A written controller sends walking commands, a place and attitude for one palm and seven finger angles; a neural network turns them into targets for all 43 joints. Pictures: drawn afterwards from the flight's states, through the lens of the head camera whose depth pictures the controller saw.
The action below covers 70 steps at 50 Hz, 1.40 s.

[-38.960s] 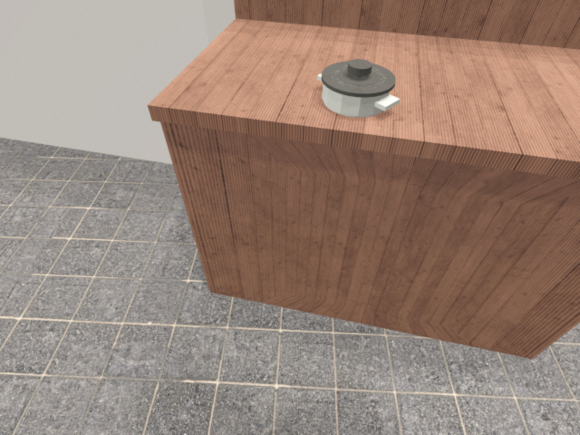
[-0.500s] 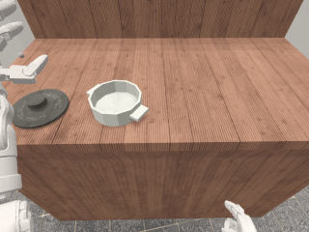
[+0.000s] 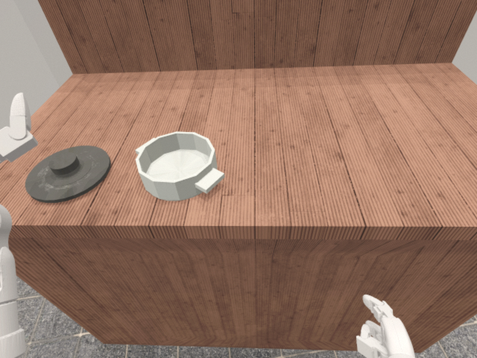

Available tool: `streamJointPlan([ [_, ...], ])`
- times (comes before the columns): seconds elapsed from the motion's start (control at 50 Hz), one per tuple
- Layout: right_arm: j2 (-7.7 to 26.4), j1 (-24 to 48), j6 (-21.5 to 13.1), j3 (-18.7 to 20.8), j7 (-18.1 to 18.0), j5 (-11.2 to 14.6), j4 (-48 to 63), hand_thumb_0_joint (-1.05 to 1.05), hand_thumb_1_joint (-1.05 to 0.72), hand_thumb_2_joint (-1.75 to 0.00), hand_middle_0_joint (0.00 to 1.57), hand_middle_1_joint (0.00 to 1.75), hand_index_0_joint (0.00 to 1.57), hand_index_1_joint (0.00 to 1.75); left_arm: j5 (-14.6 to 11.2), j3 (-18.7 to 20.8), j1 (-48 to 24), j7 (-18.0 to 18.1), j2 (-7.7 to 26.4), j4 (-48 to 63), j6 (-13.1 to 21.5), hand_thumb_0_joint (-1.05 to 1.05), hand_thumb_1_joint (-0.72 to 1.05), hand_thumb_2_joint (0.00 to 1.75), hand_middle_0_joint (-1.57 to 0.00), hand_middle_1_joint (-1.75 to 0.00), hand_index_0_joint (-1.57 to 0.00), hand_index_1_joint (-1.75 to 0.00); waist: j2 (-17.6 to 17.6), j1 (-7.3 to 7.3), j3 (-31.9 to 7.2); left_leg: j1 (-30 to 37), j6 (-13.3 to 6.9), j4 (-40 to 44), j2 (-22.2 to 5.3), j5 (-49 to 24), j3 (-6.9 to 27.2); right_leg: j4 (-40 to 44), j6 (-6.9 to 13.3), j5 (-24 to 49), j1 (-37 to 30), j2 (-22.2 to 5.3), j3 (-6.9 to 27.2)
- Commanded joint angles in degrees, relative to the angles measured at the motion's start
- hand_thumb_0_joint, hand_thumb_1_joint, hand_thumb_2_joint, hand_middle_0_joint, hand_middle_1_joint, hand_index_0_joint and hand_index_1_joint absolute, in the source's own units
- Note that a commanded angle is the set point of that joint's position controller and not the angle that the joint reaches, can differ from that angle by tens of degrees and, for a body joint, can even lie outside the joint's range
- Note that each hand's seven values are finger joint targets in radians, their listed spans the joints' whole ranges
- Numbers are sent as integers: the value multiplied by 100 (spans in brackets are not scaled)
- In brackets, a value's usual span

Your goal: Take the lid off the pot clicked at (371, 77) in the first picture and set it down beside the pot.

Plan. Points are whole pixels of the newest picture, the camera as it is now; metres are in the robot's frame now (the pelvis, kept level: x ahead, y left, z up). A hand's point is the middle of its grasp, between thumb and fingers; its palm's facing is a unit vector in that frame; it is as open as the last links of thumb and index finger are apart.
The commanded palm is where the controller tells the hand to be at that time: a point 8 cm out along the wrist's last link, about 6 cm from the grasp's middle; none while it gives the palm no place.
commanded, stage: draw the hand back to the body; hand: left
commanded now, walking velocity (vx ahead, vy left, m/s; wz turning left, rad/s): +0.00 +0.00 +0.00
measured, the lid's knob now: (64, 163) +0.42 +0.41 +0.10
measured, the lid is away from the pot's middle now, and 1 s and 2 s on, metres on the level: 0.23 0.23 0.23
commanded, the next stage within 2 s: step back with the hand held close in 0.96 s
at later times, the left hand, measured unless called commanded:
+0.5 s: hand out of the picture +0.22 +0.27 +0.29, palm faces +0.50 -0.84 -0.23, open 7.5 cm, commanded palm +0.16 +0.31 +0.28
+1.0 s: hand out of the picture +0.15 +0.28 +0.29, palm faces +0.51 -0.82 -0.25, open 7.5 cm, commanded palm +0.10 +0.32 +0.28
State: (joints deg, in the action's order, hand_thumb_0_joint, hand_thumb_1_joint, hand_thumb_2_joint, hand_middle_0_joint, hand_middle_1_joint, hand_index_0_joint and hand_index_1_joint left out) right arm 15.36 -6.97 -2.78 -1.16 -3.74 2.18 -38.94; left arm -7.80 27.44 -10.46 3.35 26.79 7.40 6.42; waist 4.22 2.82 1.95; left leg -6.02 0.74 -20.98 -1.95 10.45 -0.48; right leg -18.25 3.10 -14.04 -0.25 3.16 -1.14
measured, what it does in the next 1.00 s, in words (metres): stands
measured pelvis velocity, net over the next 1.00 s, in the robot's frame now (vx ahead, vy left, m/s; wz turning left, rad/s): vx -0.02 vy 0.04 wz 0.01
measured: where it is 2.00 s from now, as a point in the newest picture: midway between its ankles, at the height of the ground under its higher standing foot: outside the picture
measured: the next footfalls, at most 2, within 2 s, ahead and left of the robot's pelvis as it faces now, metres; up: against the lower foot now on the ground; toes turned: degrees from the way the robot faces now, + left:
left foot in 1.82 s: -0.03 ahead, +0.16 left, +0.00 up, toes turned -1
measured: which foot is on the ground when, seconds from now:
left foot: down 0.00-1.00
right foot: down 0.00-1.00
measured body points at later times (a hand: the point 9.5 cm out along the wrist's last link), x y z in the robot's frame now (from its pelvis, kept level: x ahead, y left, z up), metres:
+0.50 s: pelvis -0.01 +0.02 +0.00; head -0.03 +0.00 +0.45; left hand +0.18 +0.31 +0.30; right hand +0.19 -0.20 -0.08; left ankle +0.01 +0.14 -0.75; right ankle -0.04 -0.08 -0.75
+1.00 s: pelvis -0.02 +0.04 +0.00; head -0.06 +0.04 +0.45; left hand +0.12 +0.32 +0.30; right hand +0.19 -0.15 -0.07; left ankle +0.01 +0.14 -0.75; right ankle -0.04 -0.08 -0.75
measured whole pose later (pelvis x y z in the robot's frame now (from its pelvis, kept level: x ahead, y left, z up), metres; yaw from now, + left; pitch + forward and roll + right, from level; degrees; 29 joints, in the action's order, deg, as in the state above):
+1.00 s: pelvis -0.02 +0.04 +0.00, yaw +1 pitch -7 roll -1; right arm 11.1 -6.9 -4.0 -2.7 -3.2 0.3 -38.7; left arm -8.2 26.0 12.7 3.9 22.0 36.4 8.0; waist 2.7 4.8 2.3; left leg -5.9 -2.0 -22.6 0.5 9.8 -1.0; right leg -17.7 0.0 -12.2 -1.6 0.6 -1.0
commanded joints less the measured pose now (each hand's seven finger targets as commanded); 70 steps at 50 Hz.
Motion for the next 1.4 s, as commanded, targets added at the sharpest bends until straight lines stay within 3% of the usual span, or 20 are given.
streamJointPlan([
  [0.0,512,760,-284,162,-52,-4,858,0,-90,-90,20,30,20,30,-63,537,-1517,69,1591,1189,294,0,79,91,-23,-32,-23,-32,-293,6,-920,862,-407,-18,219,-1219,-252,355,-251,2082,441,-242,106],
  [0.02,481,794,-314,160,-40,8,903,0,-90,-90,20,30,20,30,-59,465,-1526,61,1512,1462,358,0,82,91,-23,-31,-23,-31,-24,-13,-986,967,-412,-30,224,-1251,-256,358,-232,2083,452,-254,113],
  [0.04,482,770,-307,160,-52,-22,866,0,-90,-90,20,30,20,30,-76,544,-1270,80,1515,1311,339,0,85,90,-22,-31,-22,-31,-203,14,-949,942,-411,-14,214,-1225,-238,369,-237,2032,468,-238,93],
  [0.1,442,819,-310,153,-38,-37,910,0,-90,-90,20,30,20,30,-83,557,-1062,72,1441,1727,342,0,90,90,-20,-30,-20,-30,-39,67,-1062,979,-396,-11,216,-1340,-227,341,-221,2159,345,-244,120],
  [0.16,418,834,-297,146,-44,-60,895,0,-90,-90,20,30,20,30,-103,621,-858,88,1411,1803,354,0,90,90,-20,-30,-20,-30,-226,69,-1021,927,-393,7,206,-1307,-206,349,-221,2111,329,-248,103],
  [0.32,354,953,-358,144,-47,-74,958,0,-90,-90,20,30,20,30,-106,390,-315,64,1066,2489,431,0,90,90,-20,-30,-20,-30,-72,67,-896,1017,-379,47,172,-1171,-144,392,-182,1703,465,-232,83],
  [0.44,344,924,-363,155,-45,-129,933,0,-90,-90,20,30,20,30,-134,683,341,111,1164,2733,467,0,90,90,-20,-30,-20,-30,-115,139,-812,856,-337,82,137,-1099,-73,386,-149,1539,419,-227,59],
  [0.56,308,942,-381,127,-17,-129,965,0,-90,-90,20,30,20,30,-135,361,721,71,801,3002,437,0,90,90,-20,-30,-20,-30,-19,101,-544,791,-303,166,96,-804,7,455,-131,1091,599,-216,28],
  [0.74,268,929,-447,138,27,-187,1004,0,-90,-90,20,30,20,30,-96,547,1563,118,848,3820,488,0,90,90,-20,-30,-20,-30,107,162,-637,709,-245,150,56,-760,127,376,-79,994,533,-196,27],
  [0.78,243,928,-414,132,30,-166,1029,0,-90,-90,20,30,20,30,-111,461,1675,100,729,3840,439,0,90,90,-20,-30,-20,-30,-93,141,-454,623,-229,204,29,-575,138,428,-89,798,603,-189,2],
  [0.86,232,953,-430,89,-2,-144,967,0,-90,-90,20,30,20,30,-75,241,1219,116,579,3729,426,0,90,90,-20,-30,-20,-30,134,48,-113,540,-229,322,22,-91,229,534,-75,330,839,-187,4],
  [0.92,210,972,-467,82,9,-153,1004,0,-90,-90,20,30,20,30,-58,273,1379,123,621,4026,455,0,90,90,-20,-30,-20,-30,197,100,-373,628,-235,326,32,-90,269,477,-56,348,667,-176,31],
  [1.04,215,982,-485,94,-9,-199,968,0,-90,-90,20,30,20,30,-41,446,1456,185,769,4042,435,0,90,90,-20,-30,-20,-30,102,145,-495,559,-224,275,31,-99,282,489,-56,357,613,-194,61],
  [1.06,438,932,-388,96,20,-122,1313,0,-90,-90,20,30,20,30,136,1128,500,293,1656,4658,749,0,90,90,-20,-30,-20,-30,55,-41,-68,-45,-372,13,-49,335,479,685,-94,446,1206,-506,691],
  [1.08,337,800,-328,129,2,-166,1156,0,-90,-90,20,30,20,30,135,863,1127,301,1164,3929,813,0,90,90,-20,-30,-20,-30,-554,-69,-80,-132,-391,-216,-3,255,584,741,-75,461,1243,-655,767],
  [1.1,295,743,-282,151,45,-140,1184,0,-90,-90,20,30,20,30,182,600,1521,275,894,3774,746,0,90,90,-20,-30,-20,-30,-781,-110,7,-33,-393,-529,29,92,536,858,-55,513,1508,-802,950],
  [1.16,356,560,-146,244,111,-86,1240,0,-90,-90,20,30,20,30,253,427,1777,236,769,3739,725,0,90,90,-20,-30,-20,-30,-478,-205,-309,36,-366,-727,-100,-412,479,598,-28,1090,1537,-983,824],
  [1.22,385,467,-31,282,117,-44,1382,0,-90,-90,20,30,20,30,221,562,2122,248,879,4040,761,0,90,90,-20,-30,-20,-30,-30,-208,-740,-33,-375,-468,-267,-1028,535,133,-111,1550,1166,-821,548],
  [1.3,429,404,54,376,89,-27,1651,0,-90,-90,20,30,20,30,224,933,2680,284,1122,4727,877,0,90,90,-20,-30,-20,-30,48,-159,-1068,-408,-427,-213,-529,-1595,815,-415,-228,1538,865,-523,332],
  [1.38,433,304,-8,413,116,-45,1818,0,-90,-90,20,30,20,30,195,1287,3360,340,1292,5397,1004,0,90,90,-20,-30,-20,-30,513,-120,-1422,-810,-479,70,-766,-1380,1044,-1072,-276,798,719,-318,164],
])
